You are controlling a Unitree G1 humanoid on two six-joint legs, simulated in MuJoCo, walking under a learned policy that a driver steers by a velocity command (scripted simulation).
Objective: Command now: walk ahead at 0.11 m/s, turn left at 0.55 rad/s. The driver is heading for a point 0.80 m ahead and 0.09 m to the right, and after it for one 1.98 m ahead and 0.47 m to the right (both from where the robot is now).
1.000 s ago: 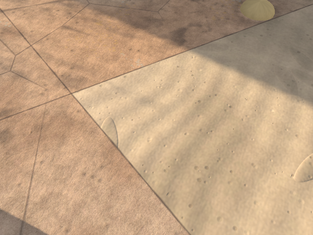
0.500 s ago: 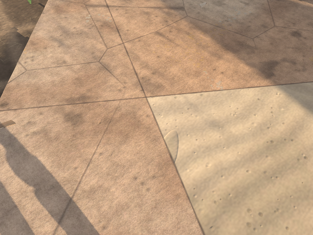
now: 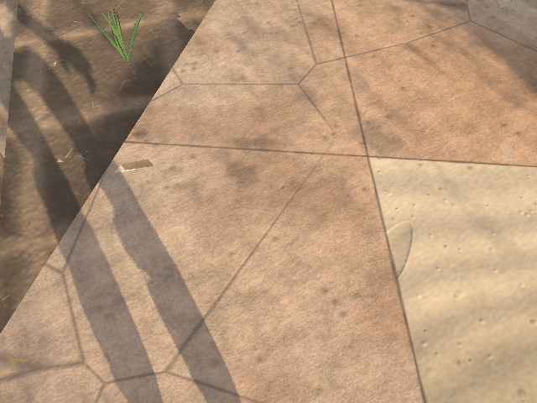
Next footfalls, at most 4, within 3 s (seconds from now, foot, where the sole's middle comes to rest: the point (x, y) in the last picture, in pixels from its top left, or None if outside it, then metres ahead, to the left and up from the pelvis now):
0.02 right None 0.04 -0.11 -0.77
0.46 left None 0.19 0.14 -0.77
0.96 right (281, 368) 0.54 0.00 -0.77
1.50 left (215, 269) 0.83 0.18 -0.77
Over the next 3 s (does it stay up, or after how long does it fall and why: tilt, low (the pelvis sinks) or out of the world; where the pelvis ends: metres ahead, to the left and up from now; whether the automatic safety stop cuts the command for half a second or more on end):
stays up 0.85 0.05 0.00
